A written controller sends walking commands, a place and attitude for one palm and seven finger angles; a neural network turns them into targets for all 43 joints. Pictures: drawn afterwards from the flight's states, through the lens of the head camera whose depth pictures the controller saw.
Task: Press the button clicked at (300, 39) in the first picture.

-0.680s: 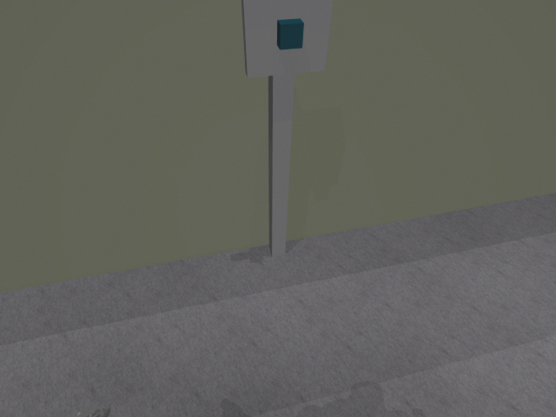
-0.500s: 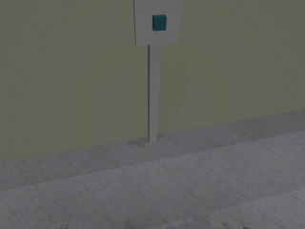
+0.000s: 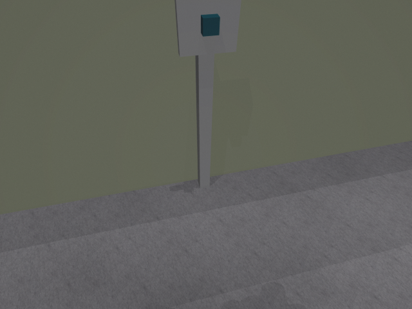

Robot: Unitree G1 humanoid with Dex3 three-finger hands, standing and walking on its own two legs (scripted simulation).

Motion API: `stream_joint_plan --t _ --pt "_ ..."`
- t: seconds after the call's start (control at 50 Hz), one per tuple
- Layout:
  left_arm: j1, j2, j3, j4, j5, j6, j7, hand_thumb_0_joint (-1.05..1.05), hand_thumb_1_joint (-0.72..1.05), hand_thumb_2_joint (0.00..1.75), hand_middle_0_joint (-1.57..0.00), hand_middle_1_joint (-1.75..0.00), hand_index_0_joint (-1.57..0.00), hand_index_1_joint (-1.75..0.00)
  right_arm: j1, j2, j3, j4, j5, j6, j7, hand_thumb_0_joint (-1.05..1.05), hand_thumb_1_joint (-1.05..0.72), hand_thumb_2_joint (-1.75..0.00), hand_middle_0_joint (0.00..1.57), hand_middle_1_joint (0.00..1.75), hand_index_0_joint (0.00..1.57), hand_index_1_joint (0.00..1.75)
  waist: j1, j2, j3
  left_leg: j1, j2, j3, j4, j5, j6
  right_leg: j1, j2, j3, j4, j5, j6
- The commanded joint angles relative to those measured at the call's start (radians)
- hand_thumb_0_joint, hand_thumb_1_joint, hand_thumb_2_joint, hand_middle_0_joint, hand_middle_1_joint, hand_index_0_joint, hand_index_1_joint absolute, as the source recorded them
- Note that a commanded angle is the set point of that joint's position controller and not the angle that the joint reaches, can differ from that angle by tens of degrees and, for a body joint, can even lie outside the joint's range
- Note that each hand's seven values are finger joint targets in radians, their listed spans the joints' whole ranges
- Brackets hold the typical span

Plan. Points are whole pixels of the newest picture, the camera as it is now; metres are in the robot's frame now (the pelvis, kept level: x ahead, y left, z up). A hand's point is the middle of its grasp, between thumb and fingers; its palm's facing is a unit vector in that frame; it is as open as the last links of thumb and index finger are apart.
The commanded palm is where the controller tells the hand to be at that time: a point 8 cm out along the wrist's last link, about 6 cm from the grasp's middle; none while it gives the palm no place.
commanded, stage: stand and wait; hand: left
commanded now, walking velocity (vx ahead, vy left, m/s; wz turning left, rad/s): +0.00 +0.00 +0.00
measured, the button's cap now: (209, 24) +0.88 +0.04 +0.18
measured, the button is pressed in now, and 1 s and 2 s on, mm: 0 0 0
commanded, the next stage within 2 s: look at it before walking up in 0.14 s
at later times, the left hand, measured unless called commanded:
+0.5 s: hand out of the picture +0.08 +0.24 -0.15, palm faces -0.03 -0.95 -0.33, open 7.3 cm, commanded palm none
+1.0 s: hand out of the picture +0.08 +0.24 -0.16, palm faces -0.04 -0.94 -0.33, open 7.3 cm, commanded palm none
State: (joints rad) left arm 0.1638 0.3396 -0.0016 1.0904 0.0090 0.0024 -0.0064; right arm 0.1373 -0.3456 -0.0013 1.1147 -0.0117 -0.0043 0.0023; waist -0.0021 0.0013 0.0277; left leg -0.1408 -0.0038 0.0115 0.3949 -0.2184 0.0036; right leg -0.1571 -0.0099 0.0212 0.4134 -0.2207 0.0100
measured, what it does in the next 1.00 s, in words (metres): stands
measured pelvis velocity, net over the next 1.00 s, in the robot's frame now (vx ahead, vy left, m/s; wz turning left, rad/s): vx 0.00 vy -0.01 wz -0.04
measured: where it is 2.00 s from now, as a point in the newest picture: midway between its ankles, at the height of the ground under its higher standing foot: outside the picture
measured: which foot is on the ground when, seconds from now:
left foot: down 0.00-1.00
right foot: down 0.00-1.00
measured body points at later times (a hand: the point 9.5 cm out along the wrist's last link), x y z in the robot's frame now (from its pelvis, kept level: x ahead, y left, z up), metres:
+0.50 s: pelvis +0.00 -0.01 +0.00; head +0.00 -0.01 +0.45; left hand +0.08 +0.28 -0.13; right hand +0.08 -0.30 -0.13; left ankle +0.00 +0.12 -0.74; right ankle +0.00 -0.13 -0.74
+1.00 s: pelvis +0.00 -0.01 +0.00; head +0.01 -0.01 +0.45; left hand +0.08 +0.28 -0.13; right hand +0.08 -0.30 -0.13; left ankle +0.00 +0.12 -0.74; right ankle +0.00 -0.13 -0.74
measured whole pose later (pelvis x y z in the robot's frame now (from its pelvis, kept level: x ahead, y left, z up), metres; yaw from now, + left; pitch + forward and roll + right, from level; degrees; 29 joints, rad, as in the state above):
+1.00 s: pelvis +0.00 -0.01 +0.00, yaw -3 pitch -2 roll +0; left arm 0.16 0.32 0.01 1.07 0.01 0.02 0.00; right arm 0.11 -0.33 -0.01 1.09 -0.01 0.00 -0.01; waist 0.01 0.00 0.03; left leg -0.14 0.02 0.05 0.39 -0.23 -0.01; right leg -0.18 0.02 0.06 0.42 -0.22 0.00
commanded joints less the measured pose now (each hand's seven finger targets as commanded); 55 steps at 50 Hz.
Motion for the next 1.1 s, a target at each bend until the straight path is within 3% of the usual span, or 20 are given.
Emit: stream_joint_plan --t 0.0,0.2,0.3,0.86,0.88,0.92,0.94,1.02,1.08 --pt "-0.064 0.206 0.036 -0.070 0.002 -0.028 0.018 0.00 0.90 0.90 -0.20 -0.30 -0.20 -0.30 -0.063 -0.197 -0.036 -0.072 0.003 -0.029 -0.015 0.00 -0.90 -0.90 0.20 0.30 0.20 0.30 0.004 -0.015 -0.042 -0.007 0.116 -0.105 -0.076 0.094 0.030 -0.008 -0.107 0.092 -0.078 0.089 -0.041" --pt "-0.064 0.204 0.036 -0.069 0.003 -0.030 0.018 0.00 0.90 0.90 -0.20 -0.30 -0.20 -0.30 -0.060 -0.194 -0.035 -0.064 0.002 -0.028 -0.013 0.00 -0.90 -0.90 0.20 0.30 0.20 0.30 0.004 -0.015 -0.031 -0.005 0.116 -0.101 -0.082 0.077 0.026 -0.025 -0.108 0.103 -0.097 0.059 -0.042" --pt "-0.068 0.205 0.037 -0.073 0.003 -0.032 0.018 0.00 0.90 0.90 -0.20 -0.30 -0.20 -0.30 -0.057 -0.194 -0.035 -0.065 0.003 -0.029 -0.013 0.00 -0.90 -0.90 0.20 0.30 0.20 0.30 0.002 -0.019 -0.057 0.005 0.118 -0.100 -0.077 0.108 0.023 -0.007 -0.109 0.101 -0.091 0.098 -0.043" --pt "-0.065 0.205 0.038 -0.066 0.003 -0.031 0.018 0.00 0.90 0.90 -0.20 -0.30 -0.20 -0.30 -0.068 -0.198 -0.035 -0.060 0.003 -0.030 -0.018 0.00 -0.90 -0.90 0.20 0.30 0.20 0.30 0.003 -0.006 -0.051 0.046 0.130 -0.086 -0.089 0.160 0.020 0.001 -0.104 0.102 -0.092 0.185 -0.042" --pt "-0.066 0.200 0.040 -0.072 0.003 -0.025 0.017 0.00 0.90 0.90 -0.20 -0.30 -0.20 -0.30 -0.060 -0.195 -0.037 -0.063 0.001 -0.030 -0.020 0.00 -0.90 -0.90 0.20 0.30 0.20 0.30 0.001 -0.001 -0.049 0.054 0.133 -0.072 -0.073 0.172 0.018 -0.012 -0.101 0.106 -0.078 0.214 -0.043" --pt "-0.022 0.121 0.031 -0.073 0.003 -0.004 0.021 0.00 0.90 0.90 -0.20 -0.30 -0.20 -0.30 -0.010 -0.104 -0.026 -0.064 0.000 -0.016 -0.024 0.00 -0.90 -0.90 0.20 0.30 0.20 0.30 -0.004 -0.004 -0.065 0.058 0.138 -0.034 -0.025 0.192 0.005 -0.034 -0.098 0.117 -0.030 0.274 -0.036" --pt "-0.001 0.097 0.029 -0.079 0.003 0.007 0.023 0.00 0.90 0.90 -0.20 -0.30 -0.20 -0.30 0.009 -0.079 -0.026 -0.072 0.000 -0.007 -0.027 0.00 -0.90 -0.90 0.20 0.30 0.20 0.30 -0.005 -0.009 -0.057 0.056 0.141 -0.017 -0.007 0.187 -0.001 -0.058 -0.092 0.123 -0.007 0.287 -0.032" --pt "0.018 0.093 0.049 -0.137 0.009 0.029 0.017 0.00 0.90 0.90 -0.20 -0.30 -0.20 -0.30 0.028 -0.100 -0.054 -0.129 -0.001 0.011 -0.035 0.00 -0.90 -0.90 0.20 0.30 0.20 0.30 -0.007 0.026 -0.044 0.031 0.188 -0.017 0.022 0.141 0.019 -0.148 -0.047 0.120 0.112 0.252 -0.030" --pt "0.041 0.062 0.057 -0.173 0.010 0.040 0.006 0.00 0.90 0.90 -0.20 -0.30 -0.20 -0.30 0.005 -0.117 -0.073 -0.174 -0.004 0.013 -0.035 0.00 -0.90 -0.90 0.20 0.30 0.20 0.30 0.004 0.133 -0.020 -0.027 0.284 -0.073 -0.025 0.107 0.079 -0.214 0.008 0.061 0.298 0.060 -0.014"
